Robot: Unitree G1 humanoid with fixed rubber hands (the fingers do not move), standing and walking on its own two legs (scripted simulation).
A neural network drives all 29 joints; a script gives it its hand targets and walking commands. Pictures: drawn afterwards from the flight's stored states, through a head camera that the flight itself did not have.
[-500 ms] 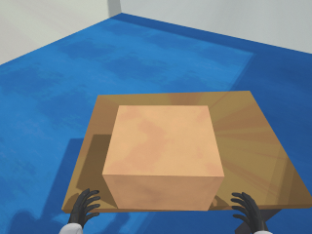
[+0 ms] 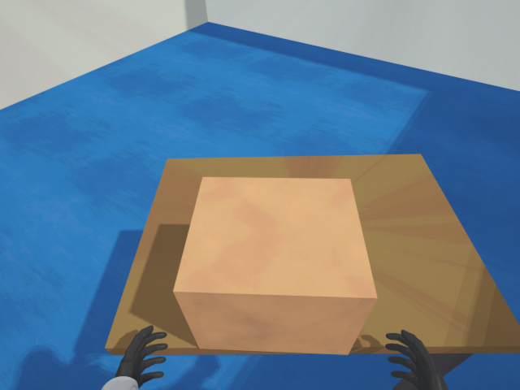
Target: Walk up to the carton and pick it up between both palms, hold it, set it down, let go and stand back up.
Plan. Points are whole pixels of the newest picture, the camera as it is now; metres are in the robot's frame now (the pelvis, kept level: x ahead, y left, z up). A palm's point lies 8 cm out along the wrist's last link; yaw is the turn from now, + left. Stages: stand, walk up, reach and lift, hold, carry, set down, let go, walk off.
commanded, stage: set down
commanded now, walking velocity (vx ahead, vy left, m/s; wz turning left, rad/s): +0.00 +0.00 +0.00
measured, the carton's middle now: (274, 264) +0.35 +0.00 -0.05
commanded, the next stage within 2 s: let go in 0.34 s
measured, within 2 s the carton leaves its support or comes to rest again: neither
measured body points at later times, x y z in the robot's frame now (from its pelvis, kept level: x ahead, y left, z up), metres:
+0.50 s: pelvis +0.00 +0.00 +0.00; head -0.02 +0.00 +0.45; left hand +0.17 +0.24 -0.09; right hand +0.16 -0.23 -0.09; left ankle -0.03 +0.11 -0.74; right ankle +0.01 -0.13 -0.74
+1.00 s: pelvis +0.00 +0.00 +0.00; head -0.01 +0.00 +0.45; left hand +0.17 +0.25 -0.08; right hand +0.14 -0.30 -0.09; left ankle -0.03 +0.11 -0.74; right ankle +0.01 -0.13 -0.74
